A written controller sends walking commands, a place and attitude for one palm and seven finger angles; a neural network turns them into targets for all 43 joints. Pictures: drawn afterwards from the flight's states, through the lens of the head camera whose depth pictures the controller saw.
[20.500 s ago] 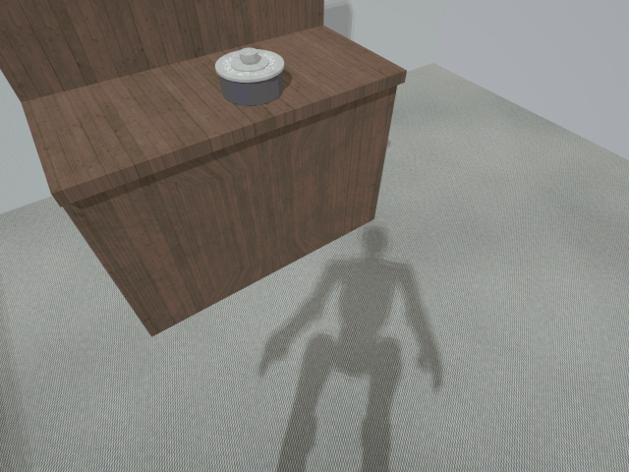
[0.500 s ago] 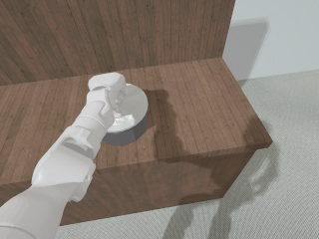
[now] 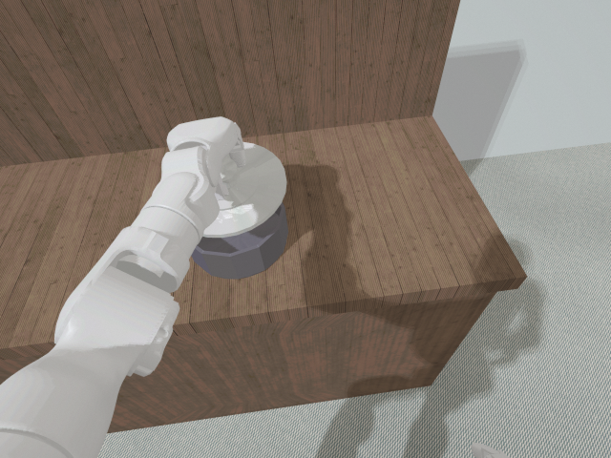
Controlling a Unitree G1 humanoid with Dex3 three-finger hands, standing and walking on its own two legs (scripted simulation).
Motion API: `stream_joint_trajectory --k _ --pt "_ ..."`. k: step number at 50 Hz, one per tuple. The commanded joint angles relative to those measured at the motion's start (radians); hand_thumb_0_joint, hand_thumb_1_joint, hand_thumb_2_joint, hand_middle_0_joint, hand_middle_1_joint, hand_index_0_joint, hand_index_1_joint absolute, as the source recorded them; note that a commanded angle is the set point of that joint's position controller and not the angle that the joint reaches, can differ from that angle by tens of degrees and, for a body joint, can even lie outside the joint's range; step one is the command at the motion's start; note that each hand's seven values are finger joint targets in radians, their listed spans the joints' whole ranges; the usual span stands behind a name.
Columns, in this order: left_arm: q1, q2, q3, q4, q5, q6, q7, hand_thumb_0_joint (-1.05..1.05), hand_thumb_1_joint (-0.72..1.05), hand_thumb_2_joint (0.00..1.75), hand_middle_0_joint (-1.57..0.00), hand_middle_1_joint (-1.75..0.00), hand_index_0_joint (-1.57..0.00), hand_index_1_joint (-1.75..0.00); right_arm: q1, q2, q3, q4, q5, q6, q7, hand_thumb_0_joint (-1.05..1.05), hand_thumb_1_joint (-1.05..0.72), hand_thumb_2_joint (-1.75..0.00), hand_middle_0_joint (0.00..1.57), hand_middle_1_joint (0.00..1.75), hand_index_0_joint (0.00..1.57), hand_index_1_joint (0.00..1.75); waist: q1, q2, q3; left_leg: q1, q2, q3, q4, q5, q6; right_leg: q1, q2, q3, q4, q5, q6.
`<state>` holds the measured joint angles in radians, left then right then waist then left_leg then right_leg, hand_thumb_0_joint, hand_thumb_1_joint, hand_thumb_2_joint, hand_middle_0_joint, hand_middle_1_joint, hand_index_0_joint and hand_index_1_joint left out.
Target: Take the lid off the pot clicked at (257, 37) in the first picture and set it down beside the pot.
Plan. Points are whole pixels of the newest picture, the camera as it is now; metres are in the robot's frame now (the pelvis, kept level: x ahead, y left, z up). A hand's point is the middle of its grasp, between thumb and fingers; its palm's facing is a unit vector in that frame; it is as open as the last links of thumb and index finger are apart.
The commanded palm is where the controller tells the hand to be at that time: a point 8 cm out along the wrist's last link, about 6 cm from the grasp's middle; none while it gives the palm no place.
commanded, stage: lift the lid straight up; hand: left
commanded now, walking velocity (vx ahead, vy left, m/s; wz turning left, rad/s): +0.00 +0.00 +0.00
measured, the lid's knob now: (221, 174) +0.50 +0.11 +0.10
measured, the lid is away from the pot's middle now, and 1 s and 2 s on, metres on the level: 0.00 0.01 0.10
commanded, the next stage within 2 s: move the lid sideways beside the pot in 1.12 s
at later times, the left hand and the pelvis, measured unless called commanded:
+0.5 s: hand (207, 155) +0.47 +0.11 +0.16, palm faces -0.23 -0.07 -0.97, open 8.1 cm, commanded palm +0.47 +0.11 +0.23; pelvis -0.01 +0.01 +0.00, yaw +1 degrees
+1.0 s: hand (199, 124) +0.48 +0.11 +0.20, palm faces -0.21 -0.07 -0.98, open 8.1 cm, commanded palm +0.47 +0.11 +0.26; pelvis -0.01 +0.01 +0.00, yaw +1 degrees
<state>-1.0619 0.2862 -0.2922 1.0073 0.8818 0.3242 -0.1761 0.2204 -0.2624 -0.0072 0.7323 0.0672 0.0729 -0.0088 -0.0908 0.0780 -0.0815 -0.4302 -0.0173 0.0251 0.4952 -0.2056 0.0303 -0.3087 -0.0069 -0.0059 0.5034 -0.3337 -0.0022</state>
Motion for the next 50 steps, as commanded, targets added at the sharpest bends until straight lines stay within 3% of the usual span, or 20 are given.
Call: stream_joint_trajectory --k 1,4,8,10,11,13,14,15,18,21,26,28,30,33,35,38,39,46,49,50 --pt "-0.594 0.222 0.059 -0.206 0.039 0.010 0.041 0.00 0.57 1.07 -0.83 -1.06 -0.79 -1.03 -0.023 -0.121 -0.033 -0.111 0.000 -0.034 -0.008 0.00 -0.90 -0.90 0.20 0.30 0.20 0.30 -0.012 -0.105 -0.419 0.369 -0.026 -0.032 0.033 0.340 0.056 0.000 0.037 -0.020 -0.041 0.540 -0.022" --pt "-0.611 0.231 0.059 -0.192 0.025 0.026 0.021 0.00 0.57 1.07 -0.83 -1.06 -0.79 -1.03 -0.026 -0.124 -0.030 -0.114 0.004 -0.029 -0.009 0.00 -0.90 -0.90 0.20 0.30 0.20 0.30 -0.016 -0.127 -0.395 0.348 -0.028 -0.030 0.020 0.296 0.056 0.005 0.034 -0.020 -0.046 0.513 -0.018" --pt "-0.686 0.268 0.074 -0.285 0.028 -0.004 0.002 0.00 0.57 1.07 -0.83 -1.06 -0.79 -1.03 -0.026 -0.123 -0.029 -0.125 0.003 -0.044 -0.014 0.00 -0.90 -0.90 0.20 0.30 0.20 0.30 -0.014 -0.099 -0.458 0.404 -0.029 -0.046 0.020 0.324 0.058 0.018 0.034 -0.020 -0.045 0.520 -0.020" --pt "-0.666 0.243 0.062 -0.292 0.026 -0.020 -0.009 0.00 0.57 1.07 -0.83 -1.06 -0.79 -1.03 -0.023 -0.118 -0.032 -0.130 0.000 -0.049 -0.015 0.00 -0.90 -0.90 0.20 0.30 0.20 0.30 -0.015 -0.108 -0.459 0.415 -0.025 -0.048 0.025 0.361 0.061 0.019 0.033 -0.023 -0.048 0.533 -0.022" --pt "-0.663 0.255 0.066 -0.290 0.037 -0.021 -0.010 0.00 0.57 1.07 -0.83 -1.06 -0.79 -1.03 -0.024 -0.120 -0.032 -0.127 0.001 -0.048 -0.014 0.00 -0.90 -0.90 0.20 0.30 0.20 0.30 -0.011 -0.091 -0.452 0.424 -0.025 -0.049 0.023 0.356 0.059 0.005 0.037 -0.023 -0.047 0.522 -0.022" --pt "-0.642 0.207 0.032 -0.256 0.033 -0.012 -0.010 0.00 0.57 1.07 -0.83 -1.06 -0.79 -1.03 -0.024 -0.117 -0.031 -0.124 0.003 -0.048 -0.009 0.00 -0.90 -0.90 0.20 0.30 0.20 0.30 -0.014 -0.094 -0.406 0.417 -0.027 -0.052 0.017 0.341 0.056 -0.026 0.041 -0.033 -0.052 0.485 -0.024" --pt "-0.646 0.228 0.053 -0.244 0.031 -0.005 -0.007 0.00 0.57 1.07 -0.83 -1.06 -0.79 -1.03 -0.017 -0.122 -0.032 -0.116 0.003 -0.045 -0.007 0.00 -0.90 -0.90 0.20 0.30 0.20 0.30 -0.012 -0.119 -0.386 0.402 -0.021 -0.056 0.011 0.330 0.054 -0.023 0.041 -0.037 -0.052 0.473 -0.025" --pt "-0.627 0.187 0.026 -0.220 0.022 -0.001 -0.013 0.00 0.57 1.07 -0.83 -1.06 -0.79 -1.03 -0.026 -0.121 -0.030 -0.122 0.004 -0.045 -0.004 0.00 -0.90 -0.90 0.20 0.30 0.20 0.30 -0.013 -0.114 -0.361 0.385 -0.022 -0.056 0.009 0.325 0.053 -0.038 0.040 -0.037 -0.056 0.459 -0.028" --pt "-0.709 0.193 0.020 -0.223 0.022 0.016 -0.005 0.00 0.57 1.07 -0.83 -1.06 -0.79 -1.03 -0.025 -0.126 -0.026 -0.107 0.006 -0.047 -0.004 0.00 -0.90 -0.90 0.20 0.30 0.20 0.30 -0.022 -0.099 -0.363 0.401 -0.023 -0.063 -0.003 0.272 0.049 -0.063 0.044 -0.042 -0.059 0.401 -0.028" --pt "-0.760 0.254 0.065 -0.305 0.027 -0.005 -0.003 0.00 0.57 1.07 -0.83 -1.06 -0.79 -1.03 -0.028 -0.119 -0.028 -0.121 -0.003 -0.069 -0.006 0.00 -0.90 -0.90 0.20 0.30 0.20 0.30 -0.006 -0.063 -0.476 0.459 -0.026 -0.071 0.012 0.324 0.052 -0.012 0.040 -0.029 -0.050 0.453 -0.030" --pt "-0.736 0.265 0.071 -0.210 0.045 0.030 -0.007 0.00 0.57 1.07 -0.83 -1.06 -0.79 -1.03 -0.030 -0.126 -0.022 -0.107 0.000 -0.062 -0.008 0.00 -0.90 -0.90 0.20 0.30 0.20 0.30 -0.005 -0.128 -0.409 0.391 -0.024 -0.060 -0.005 0.284 0.049 -0.013 0.038 -0.033 -0.059 0.441 -0.028" --pt "-0.728 0.244 0.060 -0.170 0.038 0.047 -0.012 0.00 0.57 1.07 -0.83 -1.06 -0.79 -1.03 -0.034 -0.124 -0.019 -0.107 0.000 -0.063 -0.006 0.00 -0.90 -0.90 0.20 0.30 0.20 0.30 -0.002 -0.139 -0.393 0.374 -0.029 -0.063 -0.012 0.272 0.049 -0.013 0.039 -0.034 -0.058 0.433 -0.028" --pt "-0.754 0.179 0.015 -0.187 0.029 0.049 -0.030 0.00 0.57 1.07 -0.83 -1.06 -0.79 -1.03 -0.037 -0.119 -0.021 -0.116 0.001 -0.067 -0.003 0.00 -0.90 -0.90 0.20 0.30 0.20 0.30 -0.012 -0.127 -0.391 0.384 -0.028 -0.065 -0.004 0.296 0.050 -0.028 0.037 -0.038 -0.058 0.442 -0.030" --pt "-0.813 0.219 0.031 -0.208 0.040 0.053 -0.044 0.00 0.57 1.07 -0.83 -1.06 -0.79 -1.03 -0.027 -0.127 -0.022 -0.109 -0.002 -0.068 -0.004 0.00 -0.90 -0.90 0.20 0.30 0.20 0.30 -0.018 -0.102 -0.423 0.422 -0.027 -0.070 -0.006 0.284 0.050 -0.033 0.039 -0.033 -0.061 0.427 -0.028" --pt "-0.817 0.204 0.026 -0.229 0.032 0.037 -0.059 0.00 0.57 1.07 -0.83 -1.06 -0.79 -1.03 -0.030 -0.120 -0.022 -0.123 -0.005 -0.077 -0.007 0.00 -0.90 -0.90 0.20 0.30 0.20 0.30 -0.015 -0.109 -0.449 0.430 -0.030 -0.074 0.000 0.311 0.054 -0.016 0.036 -0.031 -0.063 0.448 -0.030" --pt "-0.820 0.273 0.070 -0.211 0.044 0.037 -0.065 0.00 0.57 1.07 -0.83 -1.06 -0.79 -1.03 -0.018 -0.125 -0.020 -0.113 -0.007 -0.078 -0.011 0.00 -0.90 -0.90 0.20 0.30 0.20 0.30 -0.009 -0.119 -0.442 0.421 -0.032 -0.070 -0.007 0.301 0.054 0.002 0.037 -0.028 -0.064 0.459 -0.028" --pt "-0.808 0.265 0.058 -0.182 0.049 0.044 -0.067 0.00 0.57 1.07 -0.83 -1.06 -0.79 -1.03 -0.024 -0.126 -0.016 -0.111 -0.004 -0.075 -0.012 0.00 -0.90 -0.90 0.20 0.30 0.20 0.30 -0.011 -0.139 -0.413 0.401 -0.033 -0.066 -0.011 0.291 0.055 -0.003 0.037 -0.025 -0.068 0.457 -0.027" --pt "-0.798 0.286 0.076 -0.207 0.058 0.046 -0.085 0.00 0.57 1.07 -0.83 -1.06 -0.79 -1.03 -0.039 -0.125 -0.017 -0.130 -0.008 -0.079 -0.006 0.00 -0.90 -0.90 0.20 0.30 0.20 0.30 0.009 -0.131 -0.435 0.402 -0.036 -0.058 -0.006 0.342 0.055 0.042 0.031 -0.021 -0.061 0.525 -0.028" --pt "-0.767 0.180 -0.003 -0.171 0.059 0.067 -0.103 0.00 0.57 1.07 -0.83 -1.06 -0.79 -1.03 -0.044 -0.122 -0.021 -0.128 -0.002 -0.066 0.004 0.00 -0.90 -0.90 0.20 0.30 0.20 0.30 -0.004 -0.126 -0.379 0.408 -0.032 -0.058 -0.008 0.342 0.051 -0.020 0.036 -0.035 -0.065 0.480 -0.030" --pt "-0.739 0.172 0.006 -0.155 0.051 0.068 -0.112 0.00 0.57 1.07 -0.83 -1.06 -0.79 -1.03 -0.039 -0.123 -0.022 -0.129 -0.005 -0.063 0.005 0.00 -0.90 -0.90 0.20 0.30 0.20 0.30 -0.002 -0.155 -0.368 0.389 -0.033 -0.057 -0.005 0.345 0.055 -0.012 0.035 -0.036 -0.072 0.489 -0.030"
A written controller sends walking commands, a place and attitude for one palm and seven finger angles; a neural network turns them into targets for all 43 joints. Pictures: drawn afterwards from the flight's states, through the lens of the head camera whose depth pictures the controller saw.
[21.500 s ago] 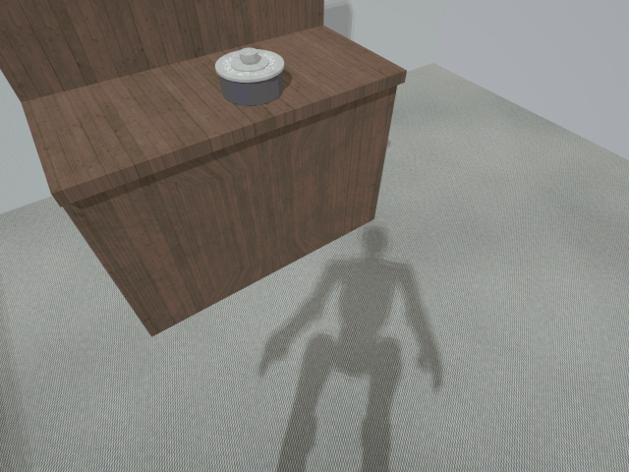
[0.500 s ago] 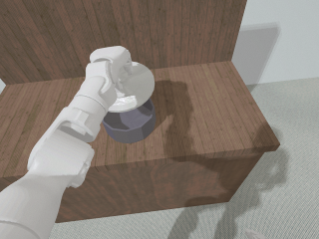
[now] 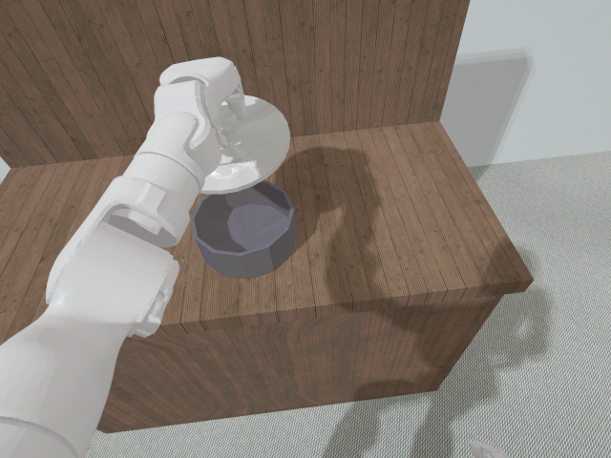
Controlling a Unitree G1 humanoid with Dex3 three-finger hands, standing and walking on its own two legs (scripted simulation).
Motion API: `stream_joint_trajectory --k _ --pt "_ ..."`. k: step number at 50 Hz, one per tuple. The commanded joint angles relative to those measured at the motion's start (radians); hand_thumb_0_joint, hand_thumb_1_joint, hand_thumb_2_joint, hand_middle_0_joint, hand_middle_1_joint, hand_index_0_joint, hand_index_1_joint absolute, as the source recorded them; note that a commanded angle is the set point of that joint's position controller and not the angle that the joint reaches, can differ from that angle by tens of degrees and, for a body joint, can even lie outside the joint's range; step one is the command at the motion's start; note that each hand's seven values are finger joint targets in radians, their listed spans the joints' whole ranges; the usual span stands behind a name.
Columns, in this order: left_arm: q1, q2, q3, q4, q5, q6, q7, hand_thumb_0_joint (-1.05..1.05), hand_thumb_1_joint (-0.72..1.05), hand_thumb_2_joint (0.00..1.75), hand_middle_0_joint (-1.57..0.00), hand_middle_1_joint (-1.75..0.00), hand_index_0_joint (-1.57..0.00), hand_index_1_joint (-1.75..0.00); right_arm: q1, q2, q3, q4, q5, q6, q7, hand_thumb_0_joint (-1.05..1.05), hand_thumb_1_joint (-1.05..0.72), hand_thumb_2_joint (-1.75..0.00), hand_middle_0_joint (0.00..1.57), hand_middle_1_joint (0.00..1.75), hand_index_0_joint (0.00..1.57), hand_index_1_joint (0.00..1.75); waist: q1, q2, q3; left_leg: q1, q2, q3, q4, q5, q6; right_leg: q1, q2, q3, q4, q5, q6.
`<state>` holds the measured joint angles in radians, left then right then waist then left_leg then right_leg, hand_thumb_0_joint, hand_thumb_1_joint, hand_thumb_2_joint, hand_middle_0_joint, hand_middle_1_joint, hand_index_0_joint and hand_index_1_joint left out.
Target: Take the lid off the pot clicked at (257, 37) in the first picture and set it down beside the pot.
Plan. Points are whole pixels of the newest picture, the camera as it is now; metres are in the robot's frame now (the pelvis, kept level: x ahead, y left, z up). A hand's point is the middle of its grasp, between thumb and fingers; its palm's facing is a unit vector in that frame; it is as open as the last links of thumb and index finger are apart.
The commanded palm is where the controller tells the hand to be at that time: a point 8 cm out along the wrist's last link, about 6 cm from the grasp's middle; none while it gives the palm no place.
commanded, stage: lift the lid straight up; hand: left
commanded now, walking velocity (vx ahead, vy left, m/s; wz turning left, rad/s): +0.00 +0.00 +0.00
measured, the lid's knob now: (220, 126) +0.52 +0.10 +0.18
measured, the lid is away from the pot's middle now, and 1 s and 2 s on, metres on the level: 0.01 0.10 0.23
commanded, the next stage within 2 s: move the lid sideways beside the pot in 0.12 s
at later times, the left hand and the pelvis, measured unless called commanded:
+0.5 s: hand (189, 133) +0.48 +0.13 +0.20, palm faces -0.24 -0.08 -0.97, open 8.2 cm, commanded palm +0.47 +0.14 +0.26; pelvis +0.00 +0.00 +0.00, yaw +0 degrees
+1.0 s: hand (139, 140) +0.48 +0.20 +0.19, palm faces -0.27 -0.07 -0.96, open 8.2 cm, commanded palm +0.47 +0.20 +0.26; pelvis +0.00 +0.01 +0.00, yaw +0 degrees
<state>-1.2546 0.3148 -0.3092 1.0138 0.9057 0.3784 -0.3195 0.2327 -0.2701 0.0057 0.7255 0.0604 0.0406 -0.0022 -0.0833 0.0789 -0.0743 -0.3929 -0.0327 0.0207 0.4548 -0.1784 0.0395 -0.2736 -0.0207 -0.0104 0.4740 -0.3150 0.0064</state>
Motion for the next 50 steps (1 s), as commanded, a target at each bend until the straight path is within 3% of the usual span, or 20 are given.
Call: stream_joint_trajectory --k 1,3,5,6,8,10,12,15,17,18,19,22,26,29,33,38,40,44,46,50 --pt "-0.550 0.154 0.021 -0.151 0.029 0.022 0.025 0.00 0.57 1.07 -0.83 -1.06 -0.79 -1.03 -0.055 -0.124 -0.033 -0.118 0.004 -0.022 0.000 0.00 -0.90 -0.90 0.20 0.30 0.20 0.30 -0.015 -0.145 -0.346 0.341 -0.017 -0.049 0.030 0.287 0.044 -0.057 0.049 -0.031 -0.045 0.455 -0.037" --pt "-0.640 0.183 0.040 -0.238 0.015 0.014 0.022 0.00 0.57 1.07 -0.83 -1.06 -0.79 -1.03 -0.056 -0.121 -0.033 -0.126 0.002 -0.028 -0.003 0.00 -0.90 -0.90 0.20 0.30 0.20 0.30 -0.017 -0.125 -0.407 0.372 -0.022 -0.052 0.028 0.268 0.046 -0.033 0.048 -0.025 -0.045 0.451 -0.035" --pt "-0.673 0.271 0.105 -0.326 0.009 -0.026 0.021 0.00 0.57 1.07 -0.83 -1.06 -0.79 -1.03 -0.064 -0.117 -0.030 -0.146 -0.006 -0.045 -0.014 0.00 -0.90 -0.90 0.20 0.30 0.20 0.30 -0.001 -0.106 -0.505 0.409 -0.025 -0.057 0.041 0.321 0.052 0.032 0.040 -0.010 -0.041 0.519 -0.036" --pt "-0.668 0.289 0.107 -0.312 0.022 -0.033 0.022 0.00 0.57 1.07 -0.83 -1.06 -0.79 -1.03 -0.061 -0.116 -0.030 -0.141 -0.004 -0.043 -0.017 0.00 -0.90 -0.90 0.20 0.30 0.20 0.30 -0.006 -0.114 -0.507 0.414 -0.024 -0.060 0.042 0.335 0.052 0.036 0.043 -0.008 -0.035 0.533 -0.035" --pt "-0.669 0.192 0.020 -0.293 0.037 -0.028 0.024 0.00 0.57 1.07 -0.83 -1.06 -0.79 -1.03 -0.054 -0.105 -0.031 -0.132 0.004 -0.040 -0.018 0.00 -0.90 -0.90 0.20 0.30 0.20 0.30 -0.023 -0.113 -0.446 0.420 -0.018 -0.059 0.034 0.326 0.048 -0.028 0.052 -0.025 -0.040 0.483 -0.036" --pt "-0.645 0.191 0.033 -0.262 0.035 -0.024 0.033 0.00 0.57 1.07 -0.83 -1.06 -0.79 -1.03 -0.046 -0.111 -0.032 -0.125 0.004 -0.040 -0.017 0.00 -0.90 -0.90 0.20 0.30 0.20 0.30 -0.019 -0.122 -0.394 0.390 -0.013 -0.060 0.029 0.308 0.047 -0.050 0.054 -0.030 -0.051 0.447 -0.041" --pt "-0.630 0.290 0.121 -0.236 0.031 -0.017 0.050 0.00 0.57 1.07 -0.83 -1.06 -0.79 -1.03 -0.047 -0.123 -0.030 -0.120 0.000 -0.039 -0.017 0.00 -0.90 -0.90 0.20 0.30 0.20 0.30 -0.002 -0.135 -0.411 0.381 -0.012 -0.062 0.021 0.283 0.042 -0.022 0.053 -0.026 -0.045 0.441 -0.040" --pt "-0.585 0.283 0.117 -0.218 0.025 -0.018 0.049 0.00 0.57 1.07 -0.83 -1.06 -0.79 -1.03 -0.063 -0.116 -0.023 -0.131 -0.004 -0.037 -0.020 0.00 -0.90 -0.90 0.20 0.30 0.20 0.30 0.010 -0.115 -0.438 0.357 -0.020 -0.054 0.023 0.303 0.043 0.014 0.041 -0.018 -0.042 0.479 -0.042" --pt "-0.589 0.250 0.075 -0.189 0.055 0.000 0.047 0.00 0.57 1.07 -0.83 -1.06 -0.79 -1.03 -0.061 -0.117 -0.023 -0.123 0.000 -0.025 -0.015 0.00 -0.90 -0.90 0.20 0.30 0.20 0.30 -0.001 -0.109 -0.384 0.349 -0.015 -0.054 0.019 0.275 0.040 -0.032 0.047 -0.027 -0.046 0.436 -0.042" --pt "-0.590 0.288 0.103 -0.195 0.067 0.003 0.048 0.00 0.57 1.07 -0.83 -1.06 -0.79 -1.03 -0.058 -0.120 -0.026 -0.122 -0.002 -0.023 -0.016 0.00 -0.90 -0.90 0.20 0.30 0.20 0.30 0.004 -0.130 -0.400 0.351 -0.012 -0.054 0.019 0.278 0.040 -0.017 0.048 -0.026 -0.045 0.442 -0.042" --pt "-0.601 0.301 0.103 -0.214 0.072 0.001 0.045 0.00 0.57 1.07 -0.83 -1.06 -0.79 -1.03 -0.069 -0.120 -0.024 -0.133 0.000 -0.021 -0.015 0.00 -0.90 -0.90 0.20 0.30 0.20 0.30 0.007 -0.105 -0.411 0.356 -0.012 -0.054 0.018 0.280 0.039 -0.013 0.046 -0.022 -0.043 0.440 -0.043" --pt "-0.611 0.301 0.104 -0.265 0.049 -0.025 0.018 0.00 0.57 1.07 -0.83 -1.06 -0.79 -1.03 -0.068 -0.119 -0.030 -0.148 -0.001 -0.027 -0.019 0.00 -0.90 -0.90 0.20 0.30 0.20 0.30 -0.001 -0.124 -0.468 0.391 -0.019 -0.054 0.033 0.309 0.049 0.021 0.043 -0.014 -0.045 0.492 -0.036" --pt "-0.577 0.312 0.100 -0.241 0.036 -0.047 -0.019 0.00 0.57 1.07 -0.83 -1.06 -0.79 -1.03 -0.059 -0.129 -0.030 -0.145 0.006 -0.020 -0.028 0.00 -0.90 -0.90 0.20 0.30 0.20 0.30 -0.014 -0.155 -0.402 0.365 -0.019 -0.049 0.027 0.286 0.055 0.003 0.042 -0.017 -0.059 0.483 -0.032" --pt "-0.610 0.315 0.089 -0.298 0.041 -0.072 -0.027 0.00 0.57 1.07 -0.83 -1.06 -0.79 -1.03 -0.050 -0.126 -0.032 -0.148 0.006 -0.029 -0.030 0.00 -0.90 -0.90 0.20 0.30 0.20 0.30 -0.017 -0.098 -0.401 0.412 -0.019 -0.062 0.025 0.292 0.053 -0.031 0.048 -0.023 -0.066 0.436 -0.036" --pt "-0.570 0.342 0.107 -0.276 0.043 -0.094 -0.030 0.00 0.57 1.07 -0.83 -1.06 -0.79 -1.03 -0.035 -0.130 -0.032 -0.140 0.006 -0.023 -0.034 0.00 -0.90 -0.90 0.20 0.30 0.20 0.30 -0.014 -0.075 -0.368 0.408 -0.014 -0.067 0.018 0.271 0.048 -0.053 0.051 -0.030 -0.073 0.388 -0.042" --pt "-0.573 0.427 0.166 -0.298 0.055 -0.112 -0.022 0.00 0.57 1.07 -0.83 -1.06 -0.79 -1.03 -0.027 -0.136 -0.035 -0.146 0.005 -0.023 -0.032 0.00 -0.90 -0.90 0.20 0.30 0.20 0.30 0.000 -0.052 -0.418 0.423 -0.012 -0.070 0.020 0.300 0.047 -0.023 0.052 -0.026 -0.068 0.407 -0.046" --pt "-0.578 0.398 0.142 -0.327 0.048 -0.123 -0.026 0.00 0.57 1.07 -0.83 -1.06 -0.79 -1.03 -0.025 -0.135 -0.036 -0.154 0.006 -0.025 -0.030 0.00 -0.90 -0.90 0.20 0.30 0.20 0.30 -0.004 -0.045 -0.430 0.429 -0.010 -0.072 0.026 0.331 0.046 -0.023 0.050 -0.029 -0.069 0.420 -0.049" --pt "-0.555 0.453 0.170 -0.267 0.059 -0.115 -0.033 0.00 0.57 1.07 -0.83 -1.06 -0.79 -1.03 -0.021 -0.147 -0.038 -0.146 0.009 -0.016 -0.033 0.00 -0.90 -0.90 0.20 0.30 0.20 0.30 -0.007 -0.065 -0.409 0.409 -0.012 -0.067 0.019 0.286 0.047 -0.029 0.053 -0.029 -0.075 0.393 -0.044" --pt "-0.566 0.450 0.167 -0.304 0.055 -0.133 -0.042 0.00 0.57 1.07 -0.83 -1.06 -0.79 -1.03 -0.016 -0.146 -0.041 -0.154 0.007 -0.020 -0.032 0.00 -0.90 -0.90 0.20 0.30 0.20 0.30 -0.008 -0.055 -0.436 0.437 -0.010 -0.075 0.030 0.331 0.050 -0.028 0.054 -0.029 -0.071 0.417 -0.044" --pt "-0.537 0.432 0.151 -0.301 0.049 -0.150 -0.063 0.00 0.57 1.07 -0.83 -1.06 -0.79 -1.03 -0.005 -0.148 -0.046 -0.154 0.009 -0.015 -0.031 0.00 -0.90 -0.90 0.20 0.30 0.20 0.30 -0.013 -0.055 -0.413 0.449 -0.005 -0.082 0.036 0.374 0.050 -0.060 0.055 -0.035 -0.079 0.406 -0.046"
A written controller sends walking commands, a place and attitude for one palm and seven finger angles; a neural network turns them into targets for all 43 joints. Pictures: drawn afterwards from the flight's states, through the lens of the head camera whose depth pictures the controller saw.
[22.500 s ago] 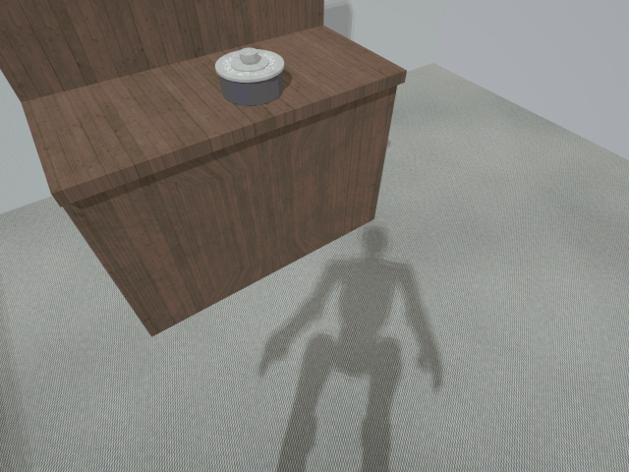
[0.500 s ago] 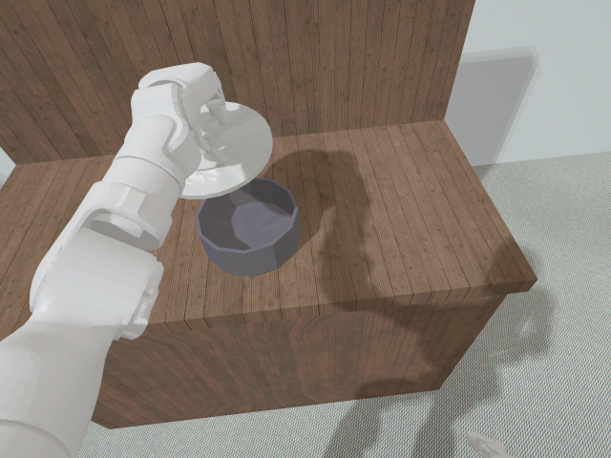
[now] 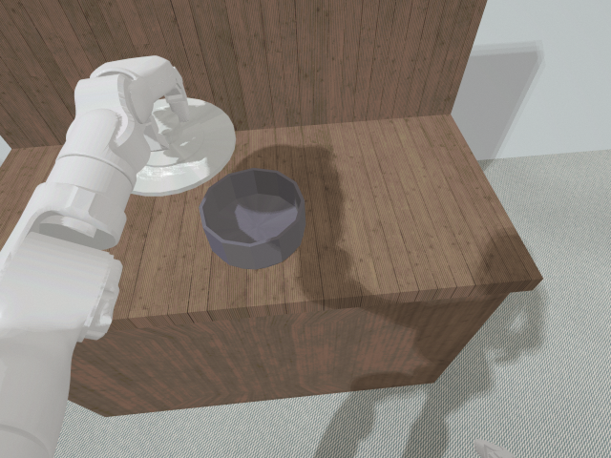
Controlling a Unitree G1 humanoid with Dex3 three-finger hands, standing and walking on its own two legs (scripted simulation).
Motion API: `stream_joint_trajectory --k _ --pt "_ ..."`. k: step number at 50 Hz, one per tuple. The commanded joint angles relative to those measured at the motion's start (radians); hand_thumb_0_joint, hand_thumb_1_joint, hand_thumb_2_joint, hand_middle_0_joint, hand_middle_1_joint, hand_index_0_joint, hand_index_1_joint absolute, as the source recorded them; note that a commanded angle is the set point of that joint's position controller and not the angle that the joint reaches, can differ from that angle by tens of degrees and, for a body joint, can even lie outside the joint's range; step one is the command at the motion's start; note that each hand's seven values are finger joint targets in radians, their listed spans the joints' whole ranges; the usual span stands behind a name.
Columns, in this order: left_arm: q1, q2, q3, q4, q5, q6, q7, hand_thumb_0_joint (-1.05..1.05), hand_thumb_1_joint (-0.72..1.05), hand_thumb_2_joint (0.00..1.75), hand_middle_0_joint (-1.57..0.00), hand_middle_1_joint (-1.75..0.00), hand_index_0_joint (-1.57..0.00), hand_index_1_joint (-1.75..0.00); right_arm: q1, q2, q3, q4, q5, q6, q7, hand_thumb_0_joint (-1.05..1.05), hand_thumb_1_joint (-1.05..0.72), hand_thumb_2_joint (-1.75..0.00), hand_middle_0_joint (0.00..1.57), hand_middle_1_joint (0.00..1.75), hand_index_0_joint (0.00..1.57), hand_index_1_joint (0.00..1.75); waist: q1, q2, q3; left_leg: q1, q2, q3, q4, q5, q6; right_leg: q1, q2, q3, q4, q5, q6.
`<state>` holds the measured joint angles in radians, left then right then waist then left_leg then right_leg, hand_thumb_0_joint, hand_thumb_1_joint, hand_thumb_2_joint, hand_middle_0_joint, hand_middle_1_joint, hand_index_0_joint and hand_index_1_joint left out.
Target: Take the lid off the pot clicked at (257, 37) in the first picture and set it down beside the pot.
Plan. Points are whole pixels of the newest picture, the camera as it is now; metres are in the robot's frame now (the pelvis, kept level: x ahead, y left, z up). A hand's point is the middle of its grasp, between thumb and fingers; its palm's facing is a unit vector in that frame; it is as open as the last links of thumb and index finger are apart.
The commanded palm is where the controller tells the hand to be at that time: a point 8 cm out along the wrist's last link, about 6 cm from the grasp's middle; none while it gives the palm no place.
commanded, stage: move the lid sideways beside the pot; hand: left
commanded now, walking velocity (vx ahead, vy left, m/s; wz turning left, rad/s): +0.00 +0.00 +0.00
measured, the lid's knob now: (161, 127) +0.51 +0.18 +0.17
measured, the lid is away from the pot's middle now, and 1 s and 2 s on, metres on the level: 0.10 0.23 0.24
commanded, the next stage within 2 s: lower the lid onto the table in 1.28 s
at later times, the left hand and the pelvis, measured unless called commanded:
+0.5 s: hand (115, 131) +0.48 +0.23 +0.19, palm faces -0.29 -0.09 -0.95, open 8.2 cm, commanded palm +0.48 +0.23 +0.26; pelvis +0.00 +0.00 +0.00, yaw +0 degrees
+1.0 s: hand (48, 146) +0.45 +0.30 +0.19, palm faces -0.31 -0.09 -0.95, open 8.2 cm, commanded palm +0.46 +0.30 +0.26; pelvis +0.00 +0.01 +0.00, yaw +0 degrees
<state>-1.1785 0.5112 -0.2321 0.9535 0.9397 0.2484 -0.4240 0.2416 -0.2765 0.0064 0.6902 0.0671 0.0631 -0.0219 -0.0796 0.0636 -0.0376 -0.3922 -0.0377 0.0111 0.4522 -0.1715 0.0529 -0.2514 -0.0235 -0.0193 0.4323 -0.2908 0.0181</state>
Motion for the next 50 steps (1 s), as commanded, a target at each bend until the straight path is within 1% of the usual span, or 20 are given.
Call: stream_joint_trajectory --k 1,5,9,11,15,16,17,20,23,24,26,30,34,35,37,40,45,48,49,50 --pt "-0.600 0.224 0.065 -0.209 0.017 -0.016 0.036 0.00 0.57 1.07 -0.83 -1.06 -0.79 -1.03 -0.011 -0.144 -0.048 -0.112 0.001 -0.030 -0.009 0.00 -0.90 -0.90 0.20 0.30 0.20 0.30 -0.022 -0.039 -0.424 0.447 -0.001 -0.068 0.041 0.349 0.037 -0.101 0.062 -0.027 -0.040 0.369 -0.055" --pt "-0.592 0.319 0.128 -0.245 0.017 -0.045 0.035 0.00 0.57 1.07 -0.83 -1.06 -0.79 -1.03 -0.006 -0.151 -0.047 -0.122 -0.001 -0.025 -0.013 0.00 -0.90 -0.90 0.20 0.30 0.20 0.30 -0.009 -0.036 -0.465 0.438 -0.003 -0.068 0.038 0.351 0.038 -0.061 0.058 -0.024 -0.037 0.382 -0.060" --pt "-0.587 0.271 0.083 -0.216 0.024 -0.042 0.031 0.00 0.57 1.07 -0.83 -1.06 -0.79 -1.03 -0.005 -0.147 -0.047 -0.112 0.006 -0.012 -0.010 0.00 -0.90 -0.90 0.20 0.30 0.20 0.30 -0.018 -0.013 -0.398 0.437 0.004 -0.071 0.030 0.315 0.031 -0.120 0.067 -0.038 -0.047 0.315 -0.059" --pt "-0.604 0.321 0.116 -0.242 0.025 -0.052 0.032 0.00 0.57 1.07 -0.83 -1.06 -0.79 -1.03 -0.004 -0.155 -0.047 -0.114 0.005 -0.008 -0.009 0.00 -0.90 -0.90 0.20 0.30 0.20 0.30 -0.015 0.001 -0.419 0.443 0.005 -0.072 0.032 0.324 0.032 -0.109 0.066 -0.034 -0.044 0.325 -0.062" --pt "-0.613 0.305 0.102 -0.271 0.017 -0.070 0.028 0.00 0.57 1.07 -0.83 -1.06 -0.79 -1.03 0.002 -0.152 -0.049 -0.124 0.004 -0.013 -0.012 0.00 -0.90 -0.90 0.20 0.30 0.20 0.30 -0.015 0.012 -0.464 0.466 0.005 -0.078 0.039 0.359 0.034 -0.105 0.065 -0.034 -0.044 0.332 -0.062" --pt "-0.636 0.351 0.134 -0.290 0.024 -0.073 0.032 0.00 0.57 1.07 -0.83 -1.06 -0.79 -1.03 0.006 -0.155 -0.051 -0.118 0.004 -0.011 -0.012 0.00 -0.90 -0.90 0.20 0.30 0.20 0.30 -0.014 0.010 -0.476 0.482 0.010 -0.081 0.037 0.351 0.032 -0.098 0.068 -0.034 -0.042 0.329 -0.060" --pt "-0.636 0.354 0.135 -0.293 0.029 -0.076 0.033 0.00 0.57 1.07 -0.83 -1.06 -0.79 -1.03 0.001 -0.153 -0.051 -0.123 0.004 -0.011 -0.012 0.00 -0.90 -0.90 0.20 0.30 0.20 0.30 -0.012 0.029 -0.486 0.487 0.006 -0.081 0.038 0.358 0.032 -0.098 0.068 -0.032 -0.041 0.328 -0.062" --pt "-0.569 0.345 0.126 -0.195 0.022 -0.074 0.025 0.00 0.57 1.07 -0.83 -1.06 -0.79 -1.03 0.016 -0.161 -0.049 -0.111 0.007 -0.007 -0.017 0.00 -0.90 -0.90 0.20 0.30 0.20 0.30 -0.015 -0.028 -0.432 0.429 0.004 -0.070 0.029 0.306 0.034 -0.104 0.066 -0.035 -0.051 0.309 -0.061" --pt "-0.574 0.438 0.178 -0.151 0.031 -0.073 0.027 0.00 0.57 1.07 -0.83 -1.06 -0.79 -1.03 0.010 -0.170 -0.043 -0.106 0.010 -0.002 -0.023 0.00 -0.90 -0.90 0.20 0.30 0.20 0.30 -0.008 -0.051 -0.410 0.372 0.000 -0.054 0.020 0.240 0.038 -0.066 0.063 -0.028 -0.050 0.311 -0.057" --pt "-0.580 0.409 0.145 -0.140 0.032 -0.074 0.022 0.00 0.57 1.07 -0.83 -1.06 -0.79 -1.03 0.008 -0.167 -0.040 -0.106 0.011 -0.003 -0.025 0.00 -0.90 -0.90 0.20 0.30 0.20 0.30 -0.012 -0.045 -0.400 0.363 -0.003 -0.055 0.019 0.230 0.037 -0.074 0.063 -0.031 -0.050 0.304 -0.056" --pt "-0.600 0.442 0.164 -0.193 0.042 -0.090 0.022 0.00 0.57 1.07 -0.83 -1.06 -0.79 -1.03 0.006 -0.169 -0.046 -0.114 0.008 -0.002 -0.025 0.00 -0.90 -0.90 0.20 0.30 0.20 0.30 -0.010 -0.006 -0.438 0.397 0.003 -0.056 0.030 0.270 0.038 -0.067 0.063 -0.027 -0.047 0.325 -0.058" --pt "-0.570 0.440 0.154 -0.199 0.037 -0.115 0.005 0.00 0.57 1.07 -0.83 -1.06 -0.79 -1.03 0.017 -0.171 -0.047 -0.118 0.012 0.002 -0.028 0.00 -0.90 -0.90 0.20 0.30 0.20 0.30 -0.013 0.011 -0.446 0.413 0.006 -0.058 0.043 0.327 0.039 -0.075 0.064 -0.030 -0.048 0.347 -0.059" --pt "-0.546 0.497 0.198 -0.224 0.030 -0.141 -0.008 0.00 0.57 1.07 -0.83 -1.06 -0.79 -1.03 0.016 -0.173 -0.051 -0.124 0.013 0.014 -0.029 0.00 -0.90 -0.90 0.20 0.30 0.20 0.30 -0.009 0.032 -0.452 0.427 0.005 -0.060 0.050 0.345 0.044 -0.068 0.067 -0.030 -0.048 0.353 -0.057" --pt "-0.537 0.477 0.182 -0.259 0.023 -0.151 -0.011 0.00 0.57 1.07 -0.83 -1.06 -0.79 -1.03 0.010 -0.174 -0.053 -0.133 0.013 0.016 -0.027 0.00 -0.90 -0.90 0.20 0.30 0.20 0.30 -0.008 0.060 -0.468 0.447 0.008 -0.060 0.059 0.398 0.043 -0.076 0.064 -0.029 -0.048 0.372 -0.060" --pt "-0.507 0.482 0.183 -0.219 0.020 -0.154 -0.019 0.00 0.57 1.07 -0.83 -1.06 -0.79 -1.03 0.015 -0.174 -0.051 -0.122 0.015 0.026 -0.027 0.00 -0.90 -0.90 0.20 0.30 0.20 0.30 -0.013 0.041 -0.412 0.420 0.004 -0.057 0.055 0.352 0.045 -0.090 0.070 -0.033 -0.056 0.348 -0.055" --pt "-0.481 0.543 0.223 -0.215 0.011 -0.168 -0.023 0.00 0.57 1.07 -0.83 -1.06 -0.79 -1.03 0.011 -0.184 -0.050 -0.128 0.019 0.035 -0.029 0.00 -0.90 -0.90 0.20 0.30 0.20 0.30 -0.004 0.011 -0.406 0.385 0.005 -0.054 0.050 0.332 0.046 -0.060 0.068 -0.035 -0.054 0.355 -0.059" --pt "-0.495 0.583 0.238 -0.256 0.012 -0.196 -0.026 0.00 0.57 1.07 -0.83 -1.06 -0.79 -1.03 0.012 -0.187 -0.051 -0.131 0.021 0.042 -0.035 0.00 -0.90 -0.90 0.20 0.30 0.20 0.30 -0.004 0.040 -0.439 0.417 0.010 -0.056 0.054 0.355 0.047 -0.062 0.070 -0.036 -0.056 0.354 -0.058" --pt "-0.507 0.560 0.216 -0.258 0.010 -0.208 -0.035 0.00 0.57 1.07 -0.83 -1.06 -0.79 -1.03 0.018 -0.182 -0.051 -0.123 0.021 0.046 -0.035 0.00 -0.90 -0.90 0.20 0.30 0.20 0.30 -0.013 0.078 -0.424 0.439 0.012 -0.063 0.055 0.356 0.046 -0.099 0.075 -0.042 -0.062 0.320 -0.055" --pt "-0.491 0.599 0.250 -0.248 0.010 -0.212 -0.034 0.00 0.57 1.07 -0.83 -1.06 -0.79 -1.03 0.024 -0.185 -0.053 -0.118 0.022 0.047 -0.036 0.00 -0.90 -0.90 0.20 0.30 0.20 0.30 -0.008 0.064 -0.423 0.440 0.016 -0.061 0.054 0.347 0.046 -0.099 0.076 -0.044 -0.062 0.313 -0.055" --pt "-0.484 0.576 0.229 -0.261 0.003 -0.218 -0.038 0.00 0.57 1.07 -0.83 -1.06 -0.79 -1.03 0.020 -0.188 -0.051 -0.126 0.023 0.049 -0.035 0.00 -0.90 -0.90 0.20 0.30 0.20 0.30 -0.009 0.075 -0.430 0.443 0.015 -0.064 0.054 0.372 0.044 -0.101 0.075 -0.045 -0.064 0.319 -0.058"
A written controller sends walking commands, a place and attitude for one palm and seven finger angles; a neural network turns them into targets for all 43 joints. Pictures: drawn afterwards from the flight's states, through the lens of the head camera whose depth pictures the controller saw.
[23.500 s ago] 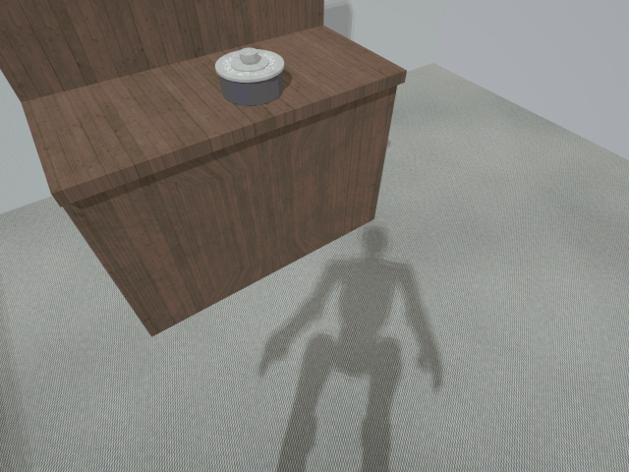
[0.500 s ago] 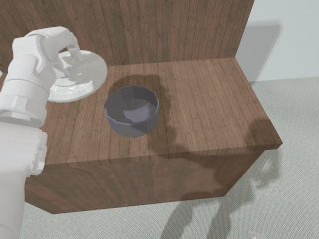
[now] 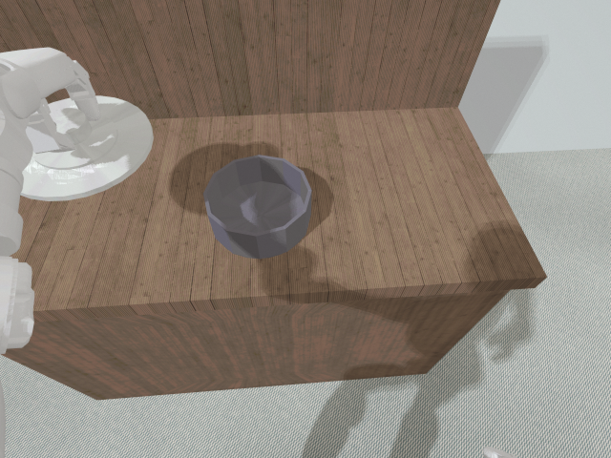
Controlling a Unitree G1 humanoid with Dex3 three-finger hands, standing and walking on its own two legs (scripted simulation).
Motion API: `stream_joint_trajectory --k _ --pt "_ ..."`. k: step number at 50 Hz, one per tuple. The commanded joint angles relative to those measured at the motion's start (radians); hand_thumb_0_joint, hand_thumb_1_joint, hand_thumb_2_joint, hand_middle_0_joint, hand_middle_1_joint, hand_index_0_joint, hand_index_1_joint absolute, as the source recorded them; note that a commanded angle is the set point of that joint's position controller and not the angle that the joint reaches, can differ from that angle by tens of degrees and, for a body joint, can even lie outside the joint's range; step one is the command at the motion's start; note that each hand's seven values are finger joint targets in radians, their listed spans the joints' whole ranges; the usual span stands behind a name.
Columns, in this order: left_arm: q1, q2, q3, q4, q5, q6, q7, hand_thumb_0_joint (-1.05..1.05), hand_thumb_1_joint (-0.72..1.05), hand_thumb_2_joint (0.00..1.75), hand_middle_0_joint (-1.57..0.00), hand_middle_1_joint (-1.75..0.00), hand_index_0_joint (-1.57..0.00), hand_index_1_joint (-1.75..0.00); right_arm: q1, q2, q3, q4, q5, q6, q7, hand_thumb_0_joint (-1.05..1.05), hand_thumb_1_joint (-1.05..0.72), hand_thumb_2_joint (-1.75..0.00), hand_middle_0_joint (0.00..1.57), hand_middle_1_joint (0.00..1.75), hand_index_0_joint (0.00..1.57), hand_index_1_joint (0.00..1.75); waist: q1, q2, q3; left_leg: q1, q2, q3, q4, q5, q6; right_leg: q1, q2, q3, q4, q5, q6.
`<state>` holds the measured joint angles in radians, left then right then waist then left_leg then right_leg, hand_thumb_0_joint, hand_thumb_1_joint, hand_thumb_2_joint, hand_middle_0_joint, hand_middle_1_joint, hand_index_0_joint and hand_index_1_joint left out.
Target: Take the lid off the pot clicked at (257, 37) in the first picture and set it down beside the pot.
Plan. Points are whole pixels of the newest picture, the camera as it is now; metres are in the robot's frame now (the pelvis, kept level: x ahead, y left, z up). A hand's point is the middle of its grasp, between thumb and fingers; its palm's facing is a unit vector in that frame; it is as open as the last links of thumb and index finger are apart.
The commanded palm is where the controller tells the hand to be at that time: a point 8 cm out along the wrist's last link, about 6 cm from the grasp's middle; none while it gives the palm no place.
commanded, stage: move the lid sideways beside the pot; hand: left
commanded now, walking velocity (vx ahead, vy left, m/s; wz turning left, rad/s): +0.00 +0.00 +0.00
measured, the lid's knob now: (67, 126) +0.49 +0.30 +0.17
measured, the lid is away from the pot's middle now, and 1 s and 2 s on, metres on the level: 0.23 0.24 0.23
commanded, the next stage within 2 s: lower the lid onto the table in 0.28 s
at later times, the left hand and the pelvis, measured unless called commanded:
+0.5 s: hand (35, 132) +0.45 +0.31 +0.19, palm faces -0.32 -0.08 -0.94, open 8.2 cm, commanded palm +0.47 +0.30 +0.25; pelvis -0.01 +0.02 +0.00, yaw +0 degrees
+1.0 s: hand (59, 148) +0.47 +0.31 +0.14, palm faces -0.38 -0.10 -0.92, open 8.2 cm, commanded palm +0.49 +0.31 +0.22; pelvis +0.00 +0.02 +0.00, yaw -1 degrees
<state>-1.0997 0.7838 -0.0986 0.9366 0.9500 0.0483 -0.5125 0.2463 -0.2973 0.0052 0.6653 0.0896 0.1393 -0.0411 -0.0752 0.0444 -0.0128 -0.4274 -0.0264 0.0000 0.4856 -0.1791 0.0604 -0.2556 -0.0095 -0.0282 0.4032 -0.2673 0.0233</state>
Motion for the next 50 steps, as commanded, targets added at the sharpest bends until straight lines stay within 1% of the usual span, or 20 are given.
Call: stream_joint_trajectory --k 1,2,4,6,7,9,11,12,14,17,24,28,30,31,34,37,40,45,48,50 --pt "-0.561 0.310 0.102 -0.232 -0.005 -0.019 0.051 0.00 0.57 1.07 -0.83 -1.06 -0.79 -1.03 0.018 -0.165 -0.051 -0.094 -0.001 -0.025 -0.015 0.00 -0.90 -0.90 0.20 0.30 0.20 0.30 -0.014 0.095 -0.442 0.476 0.005 -0.054 0.022 0.363 0.036 -0.106 0.063 -0.037 -0.033 0.282 -0.061" --pt "-0.565 0.290 0.082 -0.210 -0.007 -0.019 0.046 0.00 0.57 1.07 -0.83 -1.06 -0.79 -1.03 0.021 -0.165 -0.049 -0.089 0.000 -0.024 -0.015 0.00 -0.90 -0.90 0.20 0.30 0.20 0.30 -0.019 0.084 -0.427 0.464 0.003 -0.053 0.017 0.325 0.036 -0.117 0.065 -0.041 -0.037 0.259 -0.060" --pt "-0.553 0.335 0.112 -0.188 -0.009 -0.025 0.044 0.00 0.57 1.07 -0.83 -1.06 -0.79 -1.03 0.022 -0.169 -0.047 -0.087 0.001 -0.021 -0.017 0.00 -0.90 -0.90 0.20 0.30 0.20 0.30 -0.012 0.057 -0.423 0.436 0.001 -0.046 0.012 0.285 0.037 -0.096 0.063 -0.039 -0.039 0.254 -0.060" --pt "-0.570 0.371 0.132 -0.227 -0.004 -0.040 0.047 0.00 0.57 1.07 -0.83 -1.06 -0.79 -1.03 0.017 -0.171 -0.045 -0.092 0.000 -0.018 -0.018 0.00 -0.90 -0.90 0.20 0.30 0.20 0.30 -0.008 0.080 -0.458 0.449 0.003 -0.051 0.016 0.325 0.037 -0.078 0.061 -0.037 -0.030 0.279 -0.062" --pt "-0.577 0.345 0.109 -0.214 -0.003 -0.042 0.045 0.00 0.57 1.07 -0.83 -1.06 -0.79 -1.03 0.017 -0.169 -0.045 -0.091 0.000 -0.017 -0.019 0.00 -0.90 -0.90 0.20 0.30 0.20 0.30 -0.013 0.090 -0.449 0.453 0.002 -0.050 0.017 0.322 0.036 -0.096 0.063 -0.040 -0.034 0.267 -0.062" --pt "-0.596 0.358 0.114 -0.236 -0.002 -0.050 0.044 0.00 0.57 1.07 -0.83 -1.06 -0.79 -1.03 0.017 -0.171 -0.045 -0.087 0.001 -0.016 -0.020 0.00 -0.90 -0.90 0.20 0.30 0.20 0.30 -0.013 0.107 -0.443 0.467 0.009 -0.057 0.012 0.308 0.033 -0.115 0.065 -0.045 -0.039 0.238 -0.063" --pt "-0.572 0.319 0.096 -0.238 -0.009 -0.055 0.042 0.00 0.57 1.07 -0.83 -1.06 -0.79 -1.03 0.025 -0.169 -0.051 -0.085 -0.001 -0.016 -0.018 0.00 -0.90 -0.90 0.20 0.30 0.20 0.30 -0.017 0.112 -0.450 0.496 0.013 -0.068 0.022 0.349 0.033 -0.142 0.068 -0.048 -0.037 0.231 -0.063" --pt "-0.577 0.264 0.049 -0.222 -0.016 -0.052 0.034 0.00 0.57 1.07 -0.83 -1.06 -0.79 -1.03 0.022 -0.165 -0.049 -0.082 0.001 -0.016 -0.018 0.00 -0.90 -0.90 0.20 0.30 0.20 0.30 -0.024 0.117 -0.418 0.489 0.009 -0.064 0.017 0.305 0.033 -0.170 0.069 -0.051 -0.048 0.203 -0.061" --pt "-0.578 0.269 0.058 -0.217 -0.026 -0.052 0.031 0.00 0.57 1.07 -0.83 -1.06 -0.79 -1.03 0.029 -0.168 -0.052 -0.077 0.002 -0.016 -0.016 0.00 -0.90 -0.90 0.20 0.30 0.20 0.30 -0.023 0.105 -0.411 0.483 0.011 -0.069 0.008 0.256 0.032 -0.177 0.070 -0.056 -0.050 0.168 -0.063" --pt "-0.622 0.283 0.073 -0.276 -0.024 -0.063 0.039 0.00 0.57 1.07 -0.83 -1.06 -0.79 -1.03 0.032 -0.167 -0.055 -0.077 -0.005 -0.022 -0.017 0.00 -0.90 -0.90 0.20 0.30 0.20 0.30 -0.020 0.111 -0.468 0.522 0.010 -0.076 0.013 0.288 0.033 -0.168 0.070 -0.054 -0.044 0.182 -0.065" --pt "-0.574 0.256 0.049 -0.113 -0.021 -0.037 0.056 0.00 0.57 1.07 -0.83 -1.06 -0.79 -1.03 0.046 -0.176 -0.047 -0.053 0.002 -0.029 -0.014 0.00 -0.90 -0.90 0.20 0.30 0.20 0.30 -0.023 0.044 -0.350 0.411 0.013 -0.073 -0.026 0.130 0.026 -0.190 0.068 -0.055 -0.050 0.103 -0.067" --pt "-0.639 0.274 0.048 -0.145 0.011 -0.041 0.076 0.00 0.57 1.07 -0.83 -1.06 -0.79 -1.03 0.056 -0.177 -0.045 -0.059 -0.006 -0.041 -0.018 0.00 -0.90 -0.90 0.20 0.30 0.20 0.30 -0.025 0.069 -0.411 0.427 0.012 -0.076 -0.017 0.137 0.025 -0.173 0.071 -0.047 -0.043 0.110 -0.069" --pt "-0.654 0.310 0.076 -0.183 0.014 -0.058 0.087 0.00 0.57 1.07 -0.83 -1.06 -0.79 -1.03 0.060 -0.180 -0.047 -0.066 -0.013 -0.050 -0.024 0.00 -0.90 -0.90 0.20 0.30 0.20 0.30 -0.018 0.092 -0.465 0.450 0.015 -0.074 -0.008 0.177 0.026 -0.156 0.064 -0.041 -0.038 0.136 -0.074" --pt "-0.651 0.361 0.121 -0.190 0.021 -0.064 0.093 0.00 0.57 1.07 -0.83 -1.06 -0.79 -1.03 0.073 -0.177 -0.048 -0.067 -0.016 -0.051 -0.026 0.00 -0.90 -0.90 0.20 0.30 0.20 0.30 -0.014 0.090 -0.499 0.463 0.015 -0.075 -0.001 0.209 0.030 -0.127 0.069 -0.039 -0.032 0.163 -0.072" --pt "-0.628 0.306 0.084 -0.131 0.014 -0.066 0.096 0.00 0.57 1.07 -0.83 -1.06 -0.79 -1.03 0.082 -0.174 -0.047 -0.061 -0.013 -0.058 -0.034 0.00 -0.90 -0.90 0.20 0.30 0.20 0.30 -0.026 0.095 -0.459 0.454 0.017 -0.078 -0.009 0.188 0.026 -0.168 0.070 -0.046 -0.038 0.134 -0.070" --pt "-0.579 0.323 0.102 -0.082 0.020 -0.063 0.105 0.00 0.57 1.07 -0.83 -1.06 -0.79 -1.03 0.093 -0.180 -0.047 -0.055 -0.016 -0.057 -0.031 0.00 -0.90 -0.90 0.20 0.30 0.20 0.30 -0.020 0.103 -0.427 0.434 0.019 -0.073 -0.004 0.209 0.024 -0.184 0.071 -0.046 -0.035 0.141 -0.072" --pt "-0.569 0.286 0.078 -0.093 0.019 -0.064 0.104 0.00 0.57 1.07 -0.83 -1.06 -0.79 -1.03 0.094 -0.182 -0.053 -0.060 -0.017 -0.059 -0.027 0.00 -0.90 -0.90 0.20 0.30 0.20 0.30 -0.020 0.107 -0.431 0.439 0.019 -0.070 0.011 0.270 0.024 -0.192 0.069 -0.043 -0.032 0.176 -0.074" --pt "-0.542 0.289 0.092 -0.124 0.013 -0.074 0.101 0.00 0.57 1.07 -0.83 -1.06 -0.79 -1.03 0.107 -0.181 -0.063 -0.061 -0.019 -0.050 -0.028 0.00 -0.90 -0.90 0.20 0.30 0.20 0.30 -0.026 0.086 -0.482 0.474 0.022 -0.068 0.040 0.355 0.031 -0.189 0.074 -0.040 -0.022 0.220 -0.068" --pt "-0.523 0.329 0.116 -0.097 0.007 -0.082 0.101 0.00 0.57 1.07 -0.83 -1.06 -0.79 -1.03 0.111 -0.185 -0.058 -0.052 -0.014 -0.038 -0.033 0.00 -0.90 -0.90 0.20 0.30 0.20 0.30 -0.030 0.067 -0.455 0.433 0.019 -0.060 0.032 0.295 0.033 -0.186 0.076 -0.041 -0.020 0.204 -0.063" --pt "-0.552 0.303 0.091 -0.132 0.003 -0.091 0.103 0.00 0.57 1.07 -0.83 -1.06 -0.79 -1.03 0.108 -0.186 -0.061 -0.051 -0.016 -0.039 -0.034 0.00 -0.90 -0.90 0.20 0.30 0.20 0.30 -0.033 0.091 -0.457 0.452 0.025 -0.061 0.035 0.310 0.032 -0.211 0.072 -0.043 -0.020 0.198 -0.067"
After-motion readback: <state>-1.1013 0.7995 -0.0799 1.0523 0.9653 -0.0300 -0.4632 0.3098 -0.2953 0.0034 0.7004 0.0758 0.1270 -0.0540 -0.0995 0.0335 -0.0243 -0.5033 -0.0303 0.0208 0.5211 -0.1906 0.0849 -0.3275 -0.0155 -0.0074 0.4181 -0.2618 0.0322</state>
